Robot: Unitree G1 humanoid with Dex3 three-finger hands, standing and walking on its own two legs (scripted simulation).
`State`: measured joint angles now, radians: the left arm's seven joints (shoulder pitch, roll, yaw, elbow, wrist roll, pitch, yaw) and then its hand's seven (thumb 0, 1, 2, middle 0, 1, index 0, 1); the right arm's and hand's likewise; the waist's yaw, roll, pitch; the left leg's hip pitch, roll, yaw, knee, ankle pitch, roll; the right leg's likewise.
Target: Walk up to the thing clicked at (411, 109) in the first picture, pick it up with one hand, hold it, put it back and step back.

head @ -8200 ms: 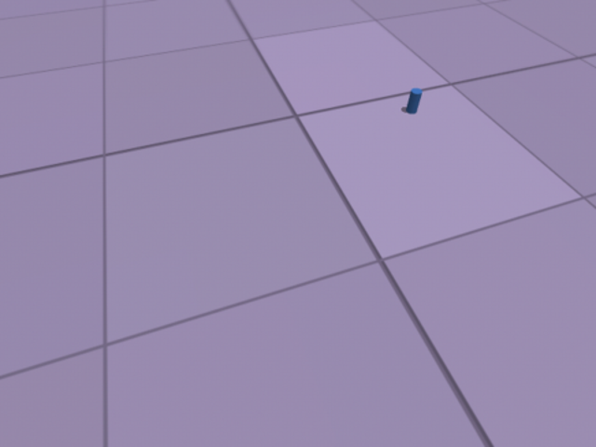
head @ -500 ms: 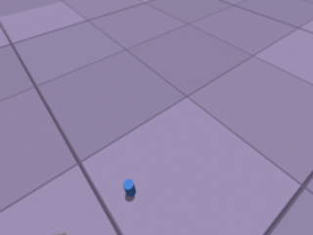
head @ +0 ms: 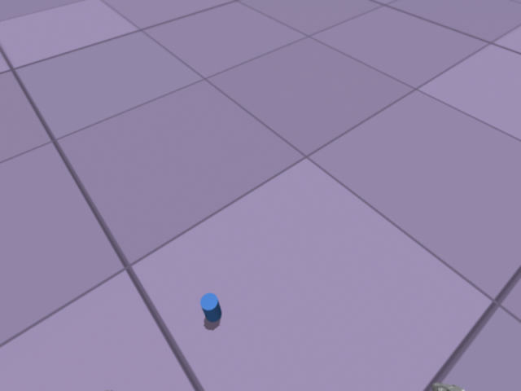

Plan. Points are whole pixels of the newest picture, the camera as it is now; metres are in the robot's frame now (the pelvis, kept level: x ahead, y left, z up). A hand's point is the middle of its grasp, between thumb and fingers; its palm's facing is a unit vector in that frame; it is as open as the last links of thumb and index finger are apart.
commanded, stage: stand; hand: left
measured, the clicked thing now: (211, 307) +0.48 +0.22 -0.72
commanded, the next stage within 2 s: none
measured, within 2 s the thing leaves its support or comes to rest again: neither
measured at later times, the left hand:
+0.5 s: hand out of the picture +0.07 +0.25 -0.16, palm faces -0.03 -0.94 -0.34, open 7.4 cm
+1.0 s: hand out of the picture +0.09 +0.25 -0.16, palm faces -0.04 -0.94 -0.34, open 7.4 cm
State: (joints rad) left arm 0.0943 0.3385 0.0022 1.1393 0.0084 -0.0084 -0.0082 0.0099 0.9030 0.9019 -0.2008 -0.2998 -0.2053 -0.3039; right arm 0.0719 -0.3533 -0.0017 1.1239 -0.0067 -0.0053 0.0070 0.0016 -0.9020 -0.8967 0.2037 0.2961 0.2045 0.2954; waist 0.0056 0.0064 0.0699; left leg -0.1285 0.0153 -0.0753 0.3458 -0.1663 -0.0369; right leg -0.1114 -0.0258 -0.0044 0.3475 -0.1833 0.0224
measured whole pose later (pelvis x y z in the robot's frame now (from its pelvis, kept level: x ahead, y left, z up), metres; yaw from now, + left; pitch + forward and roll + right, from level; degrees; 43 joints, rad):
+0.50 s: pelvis +0.00 +0.00 +0.00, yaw -1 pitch -3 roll +0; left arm 0.11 0.35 0.00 1.13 0.01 -0.01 -0.01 0.01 0.90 0.90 -0.20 -0.30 -0.21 -0.30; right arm 0.12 -0.35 0.00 1.14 -0.01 -0.01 0.01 0.00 -0.90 -0.90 0.20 0.30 0.20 0.30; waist 0.00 0.01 0.07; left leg -0.14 0.02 -0.07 0.34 -0.16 -0.04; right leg -0.13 -0.02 0.00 0.36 -0.18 0.02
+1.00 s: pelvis +0.01 +0.00 +0.00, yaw -1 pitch -2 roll +0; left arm 0.10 0.35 0.00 1.12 0.01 -0.01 -0.01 0.01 0.90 0.90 -0.20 -0.30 -0.21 -0.30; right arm 0.10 -0.36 0.01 1.12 -0.01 -0.01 0.00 0.00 -0.90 -0.90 0.20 0.30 0.20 0.30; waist 0.01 0.00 0.06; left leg -0.12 0.02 -0.06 0.34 -0.18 -0.04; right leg -0.11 -0.02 0.01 0.35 -0.20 0.02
